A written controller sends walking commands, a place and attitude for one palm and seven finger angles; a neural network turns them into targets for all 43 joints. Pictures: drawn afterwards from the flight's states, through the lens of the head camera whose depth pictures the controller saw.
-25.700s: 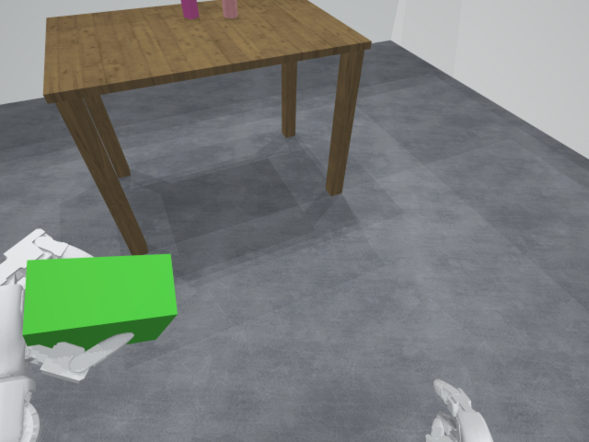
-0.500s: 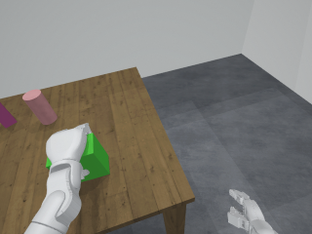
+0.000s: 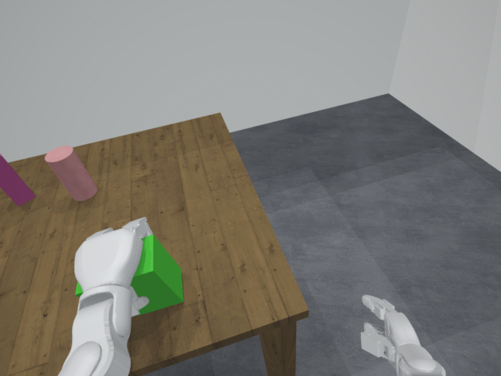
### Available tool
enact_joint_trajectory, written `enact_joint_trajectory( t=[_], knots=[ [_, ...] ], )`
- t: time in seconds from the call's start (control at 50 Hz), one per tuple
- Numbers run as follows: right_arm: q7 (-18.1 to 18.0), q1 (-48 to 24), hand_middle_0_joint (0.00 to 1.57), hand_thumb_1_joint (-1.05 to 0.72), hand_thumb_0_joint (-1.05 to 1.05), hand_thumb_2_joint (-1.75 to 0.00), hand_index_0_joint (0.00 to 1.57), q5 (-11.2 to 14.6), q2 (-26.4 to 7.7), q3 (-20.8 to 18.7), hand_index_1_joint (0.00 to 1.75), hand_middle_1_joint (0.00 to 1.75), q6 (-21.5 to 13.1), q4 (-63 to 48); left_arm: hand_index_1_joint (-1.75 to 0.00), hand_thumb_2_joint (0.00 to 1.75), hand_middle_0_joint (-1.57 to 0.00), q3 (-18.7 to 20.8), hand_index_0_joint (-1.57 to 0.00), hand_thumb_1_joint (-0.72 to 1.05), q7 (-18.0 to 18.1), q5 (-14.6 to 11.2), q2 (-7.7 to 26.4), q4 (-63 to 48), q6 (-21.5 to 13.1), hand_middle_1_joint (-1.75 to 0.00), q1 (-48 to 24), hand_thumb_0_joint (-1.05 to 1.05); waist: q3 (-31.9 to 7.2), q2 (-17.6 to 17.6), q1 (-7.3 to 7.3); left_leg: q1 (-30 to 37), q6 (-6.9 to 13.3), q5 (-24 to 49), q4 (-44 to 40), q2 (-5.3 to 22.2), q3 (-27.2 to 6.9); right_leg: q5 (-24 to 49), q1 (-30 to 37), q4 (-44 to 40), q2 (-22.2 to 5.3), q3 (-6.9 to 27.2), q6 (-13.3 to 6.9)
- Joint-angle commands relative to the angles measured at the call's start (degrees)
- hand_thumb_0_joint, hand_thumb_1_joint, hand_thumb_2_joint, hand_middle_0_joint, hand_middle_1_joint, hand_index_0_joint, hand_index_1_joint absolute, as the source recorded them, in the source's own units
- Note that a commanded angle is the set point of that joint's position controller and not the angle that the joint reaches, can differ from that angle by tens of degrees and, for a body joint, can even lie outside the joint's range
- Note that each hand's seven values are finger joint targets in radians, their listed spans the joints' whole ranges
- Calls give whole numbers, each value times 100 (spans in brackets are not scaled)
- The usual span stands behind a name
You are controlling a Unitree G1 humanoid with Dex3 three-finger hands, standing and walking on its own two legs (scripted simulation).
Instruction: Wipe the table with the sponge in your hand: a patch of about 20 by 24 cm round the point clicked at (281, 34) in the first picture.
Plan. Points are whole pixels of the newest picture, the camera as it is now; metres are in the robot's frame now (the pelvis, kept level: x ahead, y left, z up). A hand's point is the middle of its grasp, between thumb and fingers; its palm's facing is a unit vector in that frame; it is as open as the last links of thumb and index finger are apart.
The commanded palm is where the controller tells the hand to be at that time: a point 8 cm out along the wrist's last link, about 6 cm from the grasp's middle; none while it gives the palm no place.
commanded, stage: slide across to the third lane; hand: left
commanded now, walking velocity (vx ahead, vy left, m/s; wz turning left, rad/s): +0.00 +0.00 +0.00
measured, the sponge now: (140, 285) +0.24 +0.23 +0.03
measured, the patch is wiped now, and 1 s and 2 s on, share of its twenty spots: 0.95 0.95 1.00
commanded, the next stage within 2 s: wipe forward along the third lane in 0.78 s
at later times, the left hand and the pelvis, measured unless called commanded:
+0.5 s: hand (140, 275) +0.24 +0.21 +0.08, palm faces +0.06 -0.10 -0.99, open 10.0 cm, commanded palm +0.21 +0.17 +0.13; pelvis -0.01 +0.00 +0.00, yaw +1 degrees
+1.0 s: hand (175, 260) +0.27 +0.16 +0.08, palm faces +0.06 -0.10 -0.99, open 10.1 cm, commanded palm +0.24 +0.15 +0.12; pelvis -0.02 -0.01 +0.00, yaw +1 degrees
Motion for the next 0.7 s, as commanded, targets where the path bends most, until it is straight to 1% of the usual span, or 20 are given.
enact_joint_trajectory(
  t=[0.0, 0.04, 0.08, 0.1, 0.14, 0.18, 0.22, 0.28, 0.3, 0.36, 0.38, 0.4, 0.44, 0.48, 0.5, 0.52, 0.56, 0.58, 0.62, 0.68],
  knots=[
    [-10, -1270, 20, -90, 0, -90, 20, 35, -486, -221, 30, 30, -333, -1009, -160, 130, -120, -118, -120, 10, -234, -340, 137, -493, 19, -160, 281, 0, -410, -1006, 42, 174, 252, 1527, -205, -112, -128, 2061, 251, -328, 120, 177, -202],
    [-17, -1294, 20, -90, 0, -90, 20, 37, -488, -220, 30, 30, -344, -1005, -160, 130, -120, -68, -120, 10, -226, -385, 193, -493, -7, -160, 437, 0, -249, -1080, 63, 145, 251, 1501, -219, -107, -141, 2072, 219, -370, 111, 212, -190],
    [-41, -1329, 20, -90, 0, -90, 20, 6, -527, -233, 30, 30, -338, -956, -160, 130, -120, 48, -120, 10, -201, -302, 324, -551, 20, -160, 103, 0, -290, -1004, 52, 208, 249, 1379, -262, -103, -155, 1876, 149, -417, 153, 315, -225],
    [-54, -1315, 20, -90, 0, -90, 20, 17, -494, -241, 30, 30, -343, -994, -160, 130, -120, -141, -120, 10, -212, -312, 160, -666, 27, -160, -49, 0, -366, -980, 10, 214, 277, 1351, -251, -116, -110, 1811, 185, -419, 113, 236, -192],
    [-70, -1318, 20, -90, 0, -90, 20, 4, -495, -248, 30, 30, -364, -949, -160, 130, -120, -228, -120, 10, -212, -289, 118, -602, 34, -160, -260, 0, -366, -952, 3, 278, 289, 1394, -257, -117, -136, 1816, 143, -431, 112, 222, -202],
    [-83, -1380, 20, -90, 0, -90, 20, -11, -518, -259, 30, 30, -381, -918, -160, 130, -120, -72, -120, 10, -211, -235, 318, -644, 62, -160, -508, 0, -420, -906, 19, 360, 292, 1375, -285, -117, -172, 1774, 150, -466, 147, 347, -244],
    [-81, -1388, 20, -90, 0, -90, 20, -1, -476, -245, 30, 30, -410, -924, -160, 130, -120, -344, -120, 10, -254, -238, 81, -664, 62, -160, -686, 0, -466, -946, -17, 386, 314, 1452, -260, -129, -140, 1886, 183, -436, 104, 237, -211],
    [-82, -1472, 20, -90, 0, -90, 20, -24, -493, -270, 30, 30, -429, -908, -160, 130, -120, -302, -120, 10, -292, -236, 141, -739, 38, -160, -910, 0, -537, -924, -9, 479, 318, 1420, -297, -127, -178, 1805, 194, -472, 141, 330, -245],
    [-74, -1395, 20, -90, 0, -90, 20, -14, -461, -265, 30, 30, -442, -919, -160, 130, -120, -474, -120, 10, -313, -269, -51, -713, 8, -160, -877, 0, -534, -995, -48, 460, 335, 1462, -259, -126, -136, 1887, 199, -438, 107, 205, -212],
    [-61, -1401, 20, -90, 0, -90, 20, -24, -475, -263, 30, 30, -417, -854, -160, 130, -120, -588, -120, 10, -335, -259, -130, -597, -56, -160, -1146, 0, -474, -1011, -77, 454, 312, 1425, -309, -103, -167, 1838, 128, -463, 98, 180, -206],
    [-47, -1472, 20, -90, 0, -90, 20, -26, -476, -266, 30, 30, -431, -866, -160, 130, -120, -570, -120, 10, -326, -239, -125, -570, -44, -160, -1122, 0, -445, -907, -59, 494, 304, 1367, -344, -94, -191, 1705, 98, -486, 148, 268, -252],
    [-39, -1402, 20, -90, 0, -90, 20, -16, -456, -265, 30, 30, -435, -882, -160, 130, -120, -724, -120, 10, -332, -259, -287, -587, -74, -160, -1160, 0, -498, -1021, -84, 481, 322, 1368, -314, -92, -167, 1682, 116, -459, 118, 136, -219],
    [-27, -1437, 20, -90, 0, -90, 20, -17, -467, -272, 30, 30, -415, -837, -160, 130, -120, -792, -120, 10, -315, -253, -343, -458, -99, -160, -1244, 0, -435, -1004, -90, 474, 309, 1373, -323, -91, -170, 1718, 79, -483, 104, 156, -223],
    [-26, -1536, 20, -90, 0, -90, 20, -12, -477, -270, 30, 30, -409, -792, -160, 130, -120, -803, -120, 10, -288, -224, -327, -366, -66, -160, -1579, 0, -370, -980, -117, 524, 295, 1212, -387, -63, -216, 1427, -36, -536, 150, 220, -259],
    [-29, -1468, 20, -90, 0, -90, 20, 3, -443, -255, 30, 30, -420, -810, -160, 130, -120, -1026, -120, 10, -284, -237, -557, -351, -70, -160, -1734, 0, -465, -1052, -142, 504, 316, 1186, -362, -70, -180, 1389, -6, -500, 113, 73, -216],
    [-23, -1484, 20, -90, 0, -90, 20, 6, -454, -261, 30, 30, -421, -743, -160, 130, -120, -954, -120, 10, -262, -203, -480, -186, -76, -160, -1807, 0, -454, -1080, -134, 507, 300, 1202, -365, -59, -212, 1405, -46, -494, 120, 83, -235],
    [-25, -1524, 20, -90, 0, -90, 20, 7, -450, -263, 30, 30, -403, -712, -160, 130, -120, -1102, -120, 10, -254, -202, -618, -85, -65, -160, -1991, 0, -488, -1119, -138, 515, 299, 1181, -368, -70, -194, 1399, -47, -494, 102, 36, -220],
    [-23, -1596, 20, -90, 0, -90, 20, 15, -453, -261, 30, 30, -413, -719, -160, 130, -120, -1087, -120, 10, -242, -216, -612, -44, -40, -160, -2083, 0, -464, -1017, -135, 549, 295, 1085, -407, -67, -209, 1243, -79, -527, 132, 115, -248],
    [-28, -1567, 20, -90, 0, -90, 20, 33, -436, -248, 30, 30, -417, -647, -160, 130, -120, -1188, -120, 10, -227, -213, -718, 202, -50, -160, -2332, 0, -453, -1184, -172, 506, 287, 1025, -387, -58, -207, 1167, -129, -500, 110, 1, -222],
    [-9, -1650, 20, -90, 0, -90, 20, 49, -438, -235, 30, 30, -410, -640, -160, 130, -120, -1392, -120, 10, -225, -214, -890, 283, -21, -160, -2729, 0, -469, -1048, -186, 543, 280, 907, -424, -66, -218, 1003, -192, -509, 120, 51, -254]
  ],
)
